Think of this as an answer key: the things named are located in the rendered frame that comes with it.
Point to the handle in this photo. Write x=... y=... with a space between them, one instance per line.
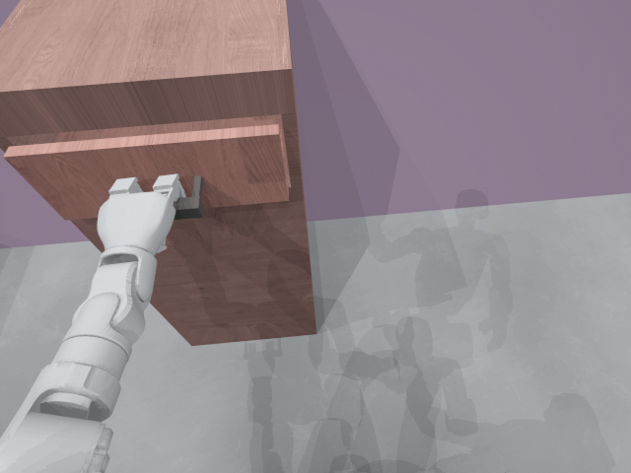
x=190 y=207

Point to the left robot upper arm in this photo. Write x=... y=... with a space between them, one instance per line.
x=45 y=443

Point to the drawer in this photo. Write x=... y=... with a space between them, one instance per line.
x=241 y=160

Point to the cabinet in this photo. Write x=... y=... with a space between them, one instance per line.
x=242 y=272

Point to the left robot forearm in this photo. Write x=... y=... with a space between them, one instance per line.
x=83 y=379

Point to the robot left hand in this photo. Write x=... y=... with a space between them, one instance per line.
x=131 y=217

